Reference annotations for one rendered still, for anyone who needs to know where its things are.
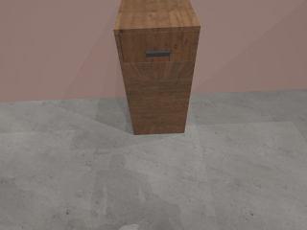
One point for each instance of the drawer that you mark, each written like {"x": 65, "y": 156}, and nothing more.
{"x": 179, "y": 43}

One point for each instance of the handle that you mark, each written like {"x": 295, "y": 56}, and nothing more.
{"x": 154, "y": 54}

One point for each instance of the cabinet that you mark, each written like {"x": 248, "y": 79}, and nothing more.
{"x": 158, "y": 92}

